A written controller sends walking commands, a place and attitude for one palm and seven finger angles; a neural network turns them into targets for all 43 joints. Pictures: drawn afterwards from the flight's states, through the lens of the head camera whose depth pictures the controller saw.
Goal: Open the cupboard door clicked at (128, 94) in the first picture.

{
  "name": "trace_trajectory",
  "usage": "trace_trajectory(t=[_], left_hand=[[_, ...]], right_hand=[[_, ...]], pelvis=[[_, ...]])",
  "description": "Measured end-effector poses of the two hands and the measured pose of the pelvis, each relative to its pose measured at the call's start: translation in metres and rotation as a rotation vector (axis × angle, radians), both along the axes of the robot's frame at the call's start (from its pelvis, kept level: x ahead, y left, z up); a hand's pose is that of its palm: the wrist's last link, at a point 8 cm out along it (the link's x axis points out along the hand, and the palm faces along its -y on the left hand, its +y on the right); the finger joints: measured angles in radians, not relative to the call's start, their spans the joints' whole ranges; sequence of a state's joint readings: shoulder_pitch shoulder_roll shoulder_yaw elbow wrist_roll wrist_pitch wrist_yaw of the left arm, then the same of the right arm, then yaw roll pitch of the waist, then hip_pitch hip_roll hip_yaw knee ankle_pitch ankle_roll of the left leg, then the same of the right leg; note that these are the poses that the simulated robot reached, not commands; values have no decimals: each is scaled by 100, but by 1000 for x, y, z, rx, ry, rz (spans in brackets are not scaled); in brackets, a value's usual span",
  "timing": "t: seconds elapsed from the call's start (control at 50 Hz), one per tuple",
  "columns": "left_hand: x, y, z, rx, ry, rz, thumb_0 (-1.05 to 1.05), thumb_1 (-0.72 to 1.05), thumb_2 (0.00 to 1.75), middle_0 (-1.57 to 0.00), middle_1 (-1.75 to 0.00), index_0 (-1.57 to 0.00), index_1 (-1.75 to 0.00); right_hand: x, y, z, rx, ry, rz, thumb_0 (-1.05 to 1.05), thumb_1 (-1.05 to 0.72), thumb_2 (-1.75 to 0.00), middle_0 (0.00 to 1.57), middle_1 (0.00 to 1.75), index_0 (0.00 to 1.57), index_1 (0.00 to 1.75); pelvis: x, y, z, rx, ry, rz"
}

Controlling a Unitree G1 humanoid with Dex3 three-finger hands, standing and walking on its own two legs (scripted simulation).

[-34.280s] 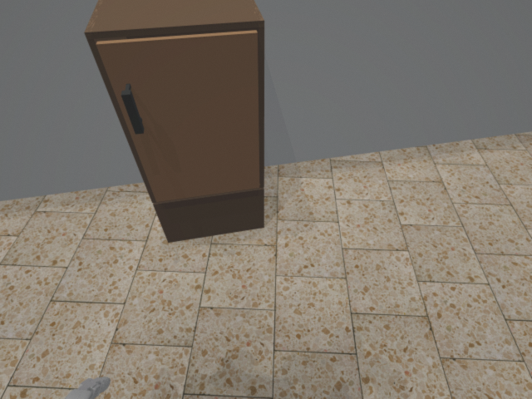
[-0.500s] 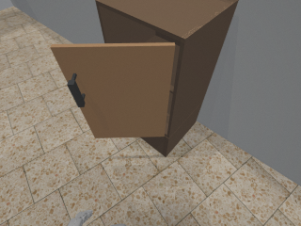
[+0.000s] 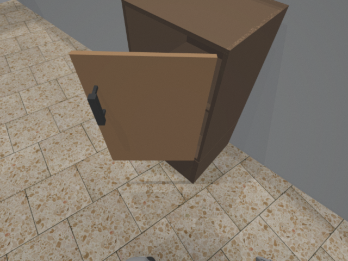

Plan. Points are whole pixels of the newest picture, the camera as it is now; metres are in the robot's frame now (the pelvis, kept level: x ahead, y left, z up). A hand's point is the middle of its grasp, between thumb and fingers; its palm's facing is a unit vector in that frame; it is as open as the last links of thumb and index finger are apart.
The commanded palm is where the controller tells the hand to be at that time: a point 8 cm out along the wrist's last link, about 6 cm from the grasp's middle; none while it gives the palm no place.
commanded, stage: come to a stop and stand still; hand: left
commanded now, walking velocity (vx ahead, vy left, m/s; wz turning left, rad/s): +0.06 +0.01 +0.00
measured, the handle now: (98, 105) +0.55 +0.29 -0.04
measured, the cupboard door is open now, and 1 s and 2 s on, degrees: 42 42 42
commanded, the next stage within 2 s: look again from close up in 0.44 s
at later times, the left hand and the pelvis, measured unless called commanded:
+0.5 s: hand out of the picture +0.00 +0.14 -0.17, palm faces +0.03 -0.98 -0.18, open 7.3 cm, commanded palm none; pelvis -0.02 -0.04 +0.00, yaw +1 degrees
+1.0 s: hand out of the picture -0.01 +0.15 -0.17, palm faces -0.02 -0.97 -0.22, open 7.4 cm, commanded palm none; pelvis -0.02 -0.03 +0.00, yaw -1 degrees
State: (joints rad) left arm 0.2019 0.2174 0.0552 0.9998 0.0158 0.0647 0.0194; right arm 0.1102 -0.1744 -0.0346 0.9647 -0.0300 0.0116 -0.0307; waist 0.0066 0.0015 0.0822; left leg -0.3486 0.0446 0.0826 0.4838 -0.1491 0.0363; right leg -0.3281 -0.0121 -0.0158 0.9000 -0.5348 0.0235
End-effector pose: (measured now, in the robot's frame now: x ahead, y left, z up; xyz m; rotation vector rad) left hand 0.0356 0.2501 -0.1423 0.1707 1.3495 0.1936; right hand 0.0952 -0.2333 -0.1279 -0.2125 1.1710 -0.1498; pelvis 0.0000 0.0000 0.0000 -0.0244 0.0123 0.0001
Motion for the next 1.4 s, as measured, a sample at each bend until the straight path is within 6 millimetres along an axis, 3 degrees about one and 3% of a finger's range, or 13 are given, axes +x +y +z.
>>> trace_trajectory(t=[0.12, 0.22, 0.3, 0.42, 0.66, 0.86, 1.1, 1.28, 1.4], left_hand=[[-12, -25, 1, 21, -35, -29, 1, 91, 89, -20, -29, -20, -30], [-24, -48, 3, -10, -22, -21, 1, 91, 89, -20, -29, -20, -30], [-26, -59, -8, -39, -18, -12, 1, 92, 89, -20, -29, -20, -30], [-31, -63, -6, -52, -8, -7, 1, 94, 89, -20, -29, -20, -30], [-49, -62, 2, -16, 3, -51, 1, 92, 89, -20, -29, -20, -30], [-45, -48, 5, 5, -23, -53, 1, 91, 89, -20, -29, -20, -30], [-46, -55, -1, -29, 12, -58, 1, 91, 89, -20, -29, -20, -30], [-46, -60, -6, -48, 19, -40, 1, 91, 89, -20, -29, -20, -30], [-49, -40, -13, -40, 3, 32, 1, 91, 89, -20, -29, -21, -30]], right_hand=[[-44, -31, -17, 30, 66, -56, 0, -91, -90, 20, 30, 20, 30], [-81, -46, -16, 27, 165, -82, 0, -91, -90, 20, 30, 20, 30], [-102, -47, -16, 6, 206, -92, 0, -91, -90, 19, 30, 20, 30], [-117, -37, -10, 20, 240, -84, 0, -91, -90, 19, 30, 20, 30], [-113, -24, -22, 77, 168, -73, 1, -93, -90, 20, 30, 20, 30], [-111, -16, -24, 87, 145, -50, 1, -93, -90, 20, 30, 20, 30], [-109, -20, -17, 67, 170, -55, 0, -92, -90, 20, 30, 20, 30], [-98, -24, -16, 53, 172, -49, 0, -91, -90, 20, 30, 20, 30], [-77, -22, -16, 14, 187, -8, 0, -91, -90, 20, 30, 20, 30]], pelvis=[[-15, -24, -8, 35, -8, -6], [-14, -32, -2, 27, -16, 17], [-13, -35, -5, 15, -18, 26], [-18, -40, 1, 23, -33, 15], [-25, -33, -1, 10, -29, 4], [-24, -27, -3, 30, -39, -5], [-19, -30, 0, 34, -27, -16], [-14, -31, -2, 31, -26, -8], [-6, -16, -9, 19, -26, 35]])
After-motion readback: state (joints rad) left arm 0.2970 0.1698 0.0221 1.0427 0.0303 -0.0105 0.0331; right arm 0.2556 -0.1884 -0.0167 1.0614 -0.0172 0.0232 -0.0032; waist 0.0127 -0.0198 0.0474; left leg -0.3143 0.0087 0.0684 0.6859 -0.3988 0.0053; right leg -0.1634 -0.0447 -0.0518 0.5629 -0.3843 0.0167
